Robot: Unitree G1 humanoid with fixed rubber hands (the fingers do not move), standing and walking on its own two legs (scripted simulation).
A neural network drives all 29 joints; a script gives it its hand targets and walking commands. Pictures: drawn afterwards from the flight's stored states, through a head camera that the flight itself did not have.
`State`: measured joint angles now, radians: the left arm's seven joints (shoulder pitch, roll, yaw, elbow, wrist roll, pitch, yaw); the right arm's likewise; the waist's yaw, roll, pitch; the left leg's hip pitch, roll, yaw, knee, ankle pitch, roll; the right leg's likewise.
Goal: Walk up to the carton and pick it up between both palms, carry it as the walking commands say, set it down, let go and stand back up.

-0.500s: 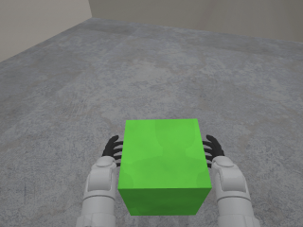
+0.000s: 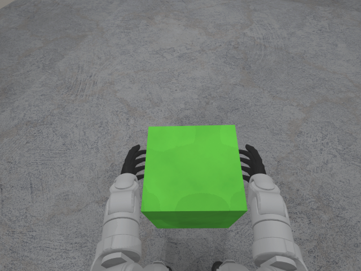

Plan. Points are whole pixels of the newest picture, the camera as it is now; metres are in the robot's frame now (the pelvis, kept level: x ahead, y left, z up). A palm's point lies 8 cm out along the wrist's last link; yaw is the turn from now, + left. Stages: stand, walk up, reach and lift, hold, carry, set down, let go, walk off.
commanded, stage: set down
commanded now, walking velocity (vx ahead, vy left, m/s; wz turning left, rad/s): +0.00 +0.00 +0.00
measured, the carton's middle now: (192, 182) +0.35 +0.00 -0.10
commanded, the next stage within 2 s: none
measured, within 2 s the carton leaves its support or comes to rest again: neither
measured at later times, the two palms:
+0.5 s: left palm (140, 175) +0.37 +0.15 -0.11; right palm (246, 181) +0.36 -0.15 -0.11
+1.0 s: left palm (147, 178) +0.40 +0.15 -0.20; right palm (239, 184) +0.38 -0.15 -0.21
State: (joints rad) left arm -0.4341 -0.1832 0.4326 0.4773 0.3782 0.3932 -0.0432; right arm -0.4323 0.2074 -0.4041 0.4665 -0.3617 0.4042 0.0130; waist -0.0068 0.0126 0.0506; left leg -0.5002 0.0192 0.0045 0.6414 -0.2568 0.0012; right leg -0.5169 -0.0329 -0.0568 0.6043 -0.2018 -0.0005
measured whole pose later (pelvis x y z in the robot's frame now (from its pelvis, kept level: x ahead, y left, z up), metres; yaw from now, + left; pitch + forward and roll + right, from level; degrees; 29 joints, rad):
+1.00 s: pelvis -0.03 +0.00 -0.14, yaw +0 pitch +40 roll +0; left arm -0.76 -0.10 0.46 0.54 0.28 0.33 -0.04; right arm -0.70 0.17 -0.48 0.43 -0.31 0.35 -0.02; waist 0.00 0.02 -0.21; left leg -1.59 0.01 0.00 1.32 -0.43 0.00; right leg -1.62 -0.03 -0.01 1.29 -0.37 0.01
